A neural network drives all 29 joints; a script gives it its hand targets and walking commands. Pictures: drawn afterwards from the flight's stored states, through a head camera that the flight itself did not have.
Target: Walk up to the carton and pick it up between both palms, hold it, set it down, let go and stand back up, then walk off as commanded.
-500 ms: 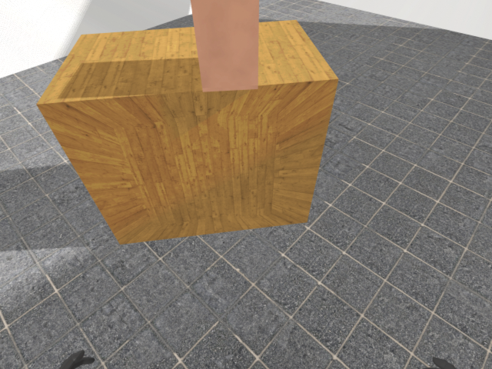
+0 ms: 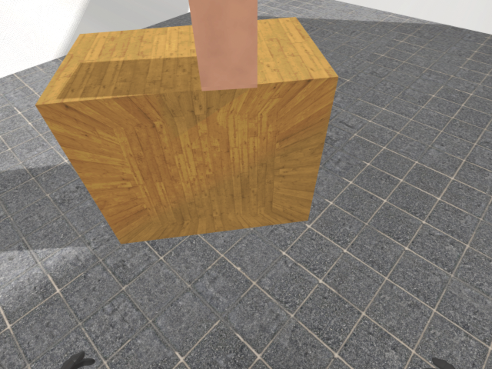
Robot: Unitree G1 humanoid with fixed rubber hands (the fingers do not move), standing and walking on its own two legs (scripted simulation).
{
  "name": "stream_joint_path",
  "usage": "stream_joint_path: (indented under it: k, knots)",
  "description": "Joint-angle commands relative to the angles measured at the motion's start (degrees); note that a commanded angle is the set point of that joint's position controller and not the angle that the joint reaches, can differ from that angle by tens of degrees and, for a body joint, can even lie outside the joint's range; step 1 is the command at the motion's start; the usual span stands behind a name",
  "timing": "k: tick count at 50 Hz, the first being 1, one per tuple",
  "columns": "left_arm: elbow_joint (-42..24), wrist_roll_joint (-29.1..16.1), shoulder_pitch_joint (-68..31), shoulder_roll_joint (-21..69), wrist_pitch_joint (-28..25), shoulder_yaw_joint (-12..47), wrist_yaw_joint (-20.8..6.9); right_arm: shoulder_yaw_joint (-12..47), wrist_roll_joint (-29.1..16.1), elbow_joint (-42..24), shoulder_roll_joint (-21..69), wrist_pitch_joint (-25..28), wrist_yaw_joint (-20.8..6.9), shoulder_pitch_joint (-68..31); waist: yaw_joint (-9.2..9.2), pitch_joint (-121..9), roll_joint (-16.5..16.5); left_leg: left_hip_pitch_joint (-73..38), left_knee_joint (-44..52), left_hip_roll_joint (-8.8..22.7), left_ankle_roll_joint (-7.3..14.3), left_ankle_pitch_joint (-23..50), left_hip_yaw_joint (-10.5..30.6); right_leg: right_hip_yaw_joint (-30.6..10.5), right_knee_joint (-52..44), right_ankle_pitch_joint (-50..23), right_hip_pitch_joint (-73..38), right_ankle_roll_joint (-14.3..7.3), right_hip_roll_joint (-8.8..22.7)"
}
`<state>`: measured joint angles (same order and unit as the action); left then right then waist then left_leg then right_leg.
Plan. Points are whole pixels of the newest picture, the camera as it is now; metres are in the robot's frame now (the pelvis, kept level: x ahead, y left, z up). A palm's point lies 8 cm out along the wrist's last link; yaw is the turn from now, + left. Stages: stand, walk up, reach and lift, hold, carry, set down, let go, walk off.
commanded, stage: stand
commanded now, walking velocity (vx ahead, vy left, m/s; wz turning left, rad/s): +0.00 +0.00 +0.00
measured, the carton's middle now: (225, 27) +1.01 +0.07 +0.14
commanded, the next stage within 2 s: none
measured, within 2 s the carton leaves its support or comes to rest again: neither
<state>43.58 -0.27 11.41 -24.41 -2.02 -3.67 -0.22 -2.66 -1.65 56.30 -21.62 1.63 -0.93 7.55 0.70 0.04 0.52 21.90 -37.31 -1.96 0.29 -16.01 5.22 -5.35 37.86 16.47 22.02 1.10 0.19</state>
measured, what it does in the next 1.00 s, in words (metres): stands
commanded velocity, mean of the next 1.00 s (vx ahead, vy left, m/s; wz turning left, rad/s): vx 0.00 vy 0.00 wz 0.00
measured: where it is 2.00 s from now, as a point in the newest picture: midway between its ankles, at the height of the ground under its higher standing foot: outside the picture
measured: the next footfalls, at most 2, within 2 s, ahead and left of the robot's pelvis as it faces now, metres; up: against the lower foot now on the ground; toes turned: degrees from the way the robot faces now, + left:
none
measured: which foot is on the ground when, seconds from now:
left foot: down 0.00-1.00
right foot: down 0.00-1.00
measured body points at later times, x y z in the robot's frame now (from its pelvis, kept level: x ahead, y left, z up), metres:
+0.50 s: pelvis +0.00 +0.00 +0.00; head +0.01 +0.00 +0.45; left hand +0.13 +0.33 -0.08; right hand +0.11 -0.31 -0.12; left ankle +0.04 +0.13 -0.72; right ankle +0.04 -0.14 -0.72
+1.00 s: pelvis +0.00 +0.00 +0.00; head +0.01 +0.00 +0.45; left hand +0.13 +0.33 -0.08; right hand +0.10 -0.31 -0.12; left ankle +0.04 +0.13 -0.72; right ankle +0.04 -0.14 -0.72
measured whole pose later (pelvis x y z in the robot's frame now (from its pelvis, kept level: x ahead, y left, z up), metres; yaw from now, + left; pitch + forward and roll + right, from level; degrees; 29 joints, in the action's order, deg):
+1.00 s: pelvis +0.00 +0.00 +0.00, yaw +0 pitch +0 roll +0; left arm 44.6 -0.3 11.4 -24.3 -2.0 -3.6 0.0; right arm -2.7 -1.6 58.6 -21.5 1.5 -1.0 7.4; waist 0.3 0.0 0.2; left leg 21.9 -37.0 -1.9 0.3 -15.8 5.2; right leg -5.4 37.1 16.1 21.8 1.2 0.2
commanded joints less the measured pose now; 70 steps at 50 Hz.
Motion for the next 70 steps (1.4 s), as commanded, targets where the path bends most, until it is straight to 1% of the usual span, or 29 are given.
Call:
stream_joint_path:
  k: [1, 4, 5, 7, 12, 13, 19, 21, 22, 25, 28, 30, 31, 34, 36, 39, 43, 45, 48, 53, 54, 55, 57, 59, 63, 64, 65, 67, 70]
  knots:
    - [3.12, 1.97, -0.98, -9.33, -1.07, -0.55, 0.89, -1.52, 3.5, -2.91, -12.01, 1.04, 0.44, -5.68, 0.07, -6.81, -2.68, -7.62, 12.4, 7.82, 2.42, 0.4, 7.49, -3.99, -9.66, -1.52, -6.45, -3.98, 4.29]
    - [3.17, 1.34, -1.4, -8.54, -0.93, -0.44, 0.7, -1.23, 2.93, -2.24, -11.29, 1.08, 0.42, -4.45, -0.23, -5.78, -2.65, -6.65, 12.02, 7.27, 2.18, 1.53, 6.82, -5.05, -8.61, -1.88, -5.8, -4.33, 4.11]
    - [2.65, 1.52, -0.46, -7.11, -0.97, 0.02, 0.43, -1.62, 3.29, -2.17, -12.1, 1.19, 0.61, -5.74, 0.52, -4.72, -5.61, -5.91, 12.38, 7.55, 2.44, -1.15, 7.72, -4.77, -9.62, -1.85, -5.33, -4.01, 3.8]
    - [3.44, 1.76, -1.8, -9.05, -1.19, -0.4, 0.38, -1.95, 3.03, -2.34, -12.3, 1.16, 0.16, -5.71, -0.78, -5.93, 1.17, -8.67, 11.45, 6.79, 1.74, -1.71, 6.33, -5.78, -11.58, -0.12, -4.5, -4.27, 4.91]
    - [3.41, 1.76, -1.91, -9.62, -0.92, -0.73, 0.68, -1.36, 2.93, -1.4, -11.38, 0.97, 0.26, -4.52, -0.74, -5.06, -1.53, -7.41, 11.59, 6.85, 1.74, 0.71, 5.73, -5.3, -11.39, -2.28, -5.22, -3.9, 4.57]
    - [3.08, 1.72, -2.04, -8.81, -1.25, -0.62, 0.61, -1.4, 2.91, -1.98, -10.79, 0.76, 0.34, -3.98, -1.06, -4.51, 0.69, -7.18, 12.13, 6.64, 1.87, 0.61, 5.94, -5.25, -10.69, -2.42, -4.84, -3.91, 4.6]
    - [3.1, 1.55, -1.51, -8.39, -1.22, -0.19, 0.78, -1.49, 2.92, -1.65, -11.22, 0.79, 0.15, -5.18, -0.17, -6.28, -0.62, -7.85, 10.42, 6.19, 1.81, 4.06, 4.89, -5.95, -11.39, -6.47, -6.42, -4.19, 5.39]
    - [2.84, 1.67, -2.27, -9.03, -1.33, -0.59, 0.95, -1.71, 2.66, -1.05, -11.68, 0.98, 0.16, -4.46, -1.08, -6.18, 1.78, -8.93, 11.11, 6.46, 1.69, 3.6, 5.68, -6.28, -11.33, -3.76, -5.11, -4.38, 5.37]
    - [2.86, 2.07, -2.11, -8.67, -0.88, -0.21, 0.69, -1.52, 2.85, -0.99, -11.78, 0.93, 0.47, -4.6, -1.06, -5.83, -1.33, -9.04, 10.05, 6.6, 1.88, 3.06, 5.42, -6.8, -11.98, -2.51, -4.36, -4.46, 5.27]
    - [3.14, 1.73, -2.1, -8.58, -0.96, -0.53, 0.81, -2.09, 2.88, -0.78, -12.47, 0.93, 0.16, -5.32, -1.26, -6.53, 0.9, -9.58, 10.61, 6.46, 1.71, 1.24, 5.34, -6.73, -12.81, -0.97, -4.06, -4.12, 5.06]
    - [2.71, 1.38, -2.07, -8.6, -1.27, -0.39, 0.84, -1.53, 3.18, -1.21, -11.46, 1.09, -0.03, -5.55, -0.36, -5.89, -1.68, -7.37, 11.77, 6.92, 1.9, -0.87, 6.26, -6.11, -11.57, -0.85, -5.48, -4.18, 4.94]
    - [3.95, 1.87, -1.26, -9.61, -1.34, -0.67, 0.89, -1.78, 3.06, -0.27, -11.67, 1.01, 0.26, -4.38, -0.49, -5.55, 0.82, -7.49, 11.86, 6.57, 1.97, 2.59, 6.26, -5.21, -10.44, -2.45, -6.08, -4.05, 4.29]
    - [3.19, 1.85, -1.72, -8.96, -1.18, -0.5, 0.62, -1.74, 2.63, -0.58, -12.05, 1.04, 0.12, -5.42, -0.19, -6.65, -1.37, -7.65, 11.03, 6.42, 1.74, 1.87, 5.46, -6.45, -11.46, -1.09, -5.57, -4.27, 5.36]
    - [3.35, 1.41, -0.25, -8.41, -1.12, -0.32, 0.75, -1.87, 2.9, -0.86, -12.23, 0.68, 0.34, -4.84, 0.52, -7.07, -0.48, -8.15, 10.5, 6.86, 2.3, 4.33, 6.43, -5.07, -11.15, -3.77, -6.63, -3.53, 4.5]
    - [3.5, 2.04, -2.22, -8.71, -1.21, -0.29, 0.85, -0.99, 2.86, -1.09, -9.82, 1.04, 0.39, -4.88, -0.35, -6.43, 2.41, -9.31, 9.86, 6.36, 2.04, 6.77, 4.7, -6.16, -12.36, -5.16, -6.47, -4.11, 5.84]
    - [2.96, 1.74, -1.72, -8.09, -1.15, -0.49, 0.88, -1.37, 2.97, -0.66, -11.21, 0.84, 0.27, -5.59, -0.32, -7.45, -2.7, -9.05, 10.03, 6.97, 2.27, 4.36, 5.97, -5.59, -11.3, -3.75, -6.09, -3.92, 5.37]
    - [3.33, 1.63, -2.16, -8.82, -0.98, -0.12, 0.81, -1.76, 2.81, -0.35, -11.61, 0.43, 0.38, -5.24, -0.5, -5.57, 2.07, -7.78, 10.91, 6.14, 1.64, 0.18, 5.42, -6.05, -12.92, -1.78, -5.29, -3.88, 5.33]
    - [3.43, 1.46, -1.51, -8.8, -1.21, -0.16, 0.7, -1.47, 3.1, -0.44, -11.86, 0.74, 0.21, -4.9, -0.42, -6.1, -0.7, -8.08, 11.46, 7.22, 2.23, 0.41, 6.45, -5.99, -12.71, -2.9, -5.63, -3.76, 5.21]
    - [4.17, 1.12, -0.73, -9.08, -1.31, -0.04, 0.7, -1.74, 2.83, -0.16, -12.11, 0.71, 0.36, -4.37, -0.4, -7.5, 0.04, -9.07, 10.3, 6.76, 1.95, 5.7, 5.71, -5.1, -10.91, -5.88, -6.69, -3.84, 5.07]
    - [3.31, 1.44, -2.85, -8.28, -0.84, -0.12, 0.74, -1.49, 2.88, -0.05, -11.63, 0.69, 0.5, -5.11, -0.71, -4.79, -0.19, -6.56, 13.49, 7.2, 1.98, -1.66, 7.23, -5.08, -11.95, -2.37, -6.12, -3.74, 4.39]
    - [4.11, 1.27, -1.05, -8.17, -0.81, -0.34, 0.52, -1.27, 2.96, -0.26, -11.32, 0.79, 0.33, -5.94, 0.78, -6.07, 0.17, -6.29, 13.49, 7.37, 2.59, -0.69, 7.15, -5.23, -11.94, 0.16, -7.14, -3.45, 4.79]
    - [4.85, 1.38, -1.18, -8.99, -0.75, -0.4, 0.93, -1.41, 3.1, -0.34, -11.16, 0.67, 0.3, -5.91, -0.56, -4.46, 1.4, -8.27, 11.99, 7.22, 2.18, -1.44, 6.33, -6.83, -13.55, 0.22, -4.33, -4.06, 5.13]
    - [4.02, 1.93, -1.48, -8.97, -0.84, -0.34, 0.65, -1.75, 3.11, 0.49, -11.73, 0.83, 0.26, -4.99, -0.36, -6.27, -2.7, -9.27, 11.69, 7.21, 1.95, 0.62, 6.16, -6.47, -12.2, -1.52, -5.56, -3.97, 5.11]
    - [4.52, 1.19, -0.84, -8.82, -1.21, -0.09, 0.64, -1.79, 3.12, 0.41, -12.72, 0.88, 0.25, -4.16, -0.58, -7.34, -0.9, -9.34, 11.54, 7.34, 1.45, 3.07, 6.23, -5.33, -11.06, -2.81, -6.23, -3.91, 4.55]
    - [5.11, 1.72, -0.86, -8.27, -0.94, -0.05, 0.93, -1.68, 3.19, 0.34, -12.45, 0.82, 0.57, -4.8, -0.12, -6.12, -2.79, -8.02, 11.73, 7.34, 2.09, 3.58, 6.96, -4.61, -10.6, -6.7, -7.17, -3.9, 4.71]
    - [4.72, 1.35, -0.51, -8.19, -1.04, -0.08, 0.75, -1.15, 2.81, 0.07, -11.33, 0.69, 0.39, -5.46, 0.41, -7.18, -1.46, -8.44, 11.5, 7.02, 1.75, 5.3, 5.46, -4.52, -10.13, -6.64, -7.72, -3.92, 4.91]
    - [4.71, 1.54, -1.09, -8.52, -1.01, -0.29, 0.9, -1.6, 2.52, -0.07, -11.53, 0.71, 0.2, -3.61, -1.03, -7.68, 0.59, -9.03, 11.33, 6.89, 1.59, 6.28, 6.2, -4.74, -10.41, -7.81, -7.23, -4.0, 4.76]
    - [3.72, 1.71, -2.6, -8.53, -0.88, -0.08, 1.04, -1.46, 2.82, -0.15, -12.14, 0.72, 0.62, -5.57, -0.58, -7.11, -2.17, -8.98, 11.05, 7.27, 1.42, 6.82, 5.79, -5.0, -10.64, -6.55, -5.78, -3.55, 5.06]
    - [5.21, 1.21, 0.15, -7.06, -0.85, 0.47, 0.93, -1.66, 3.29, 0.2, -12.02, 0.67, 0.56, -6.22, 0.04, -6.52, -2.41, -8.3, 13.19, 7.75, 2.48, -0.31, 7.52, -5.33, -11.0, -1.32, -5.56, -3.45, 4.41]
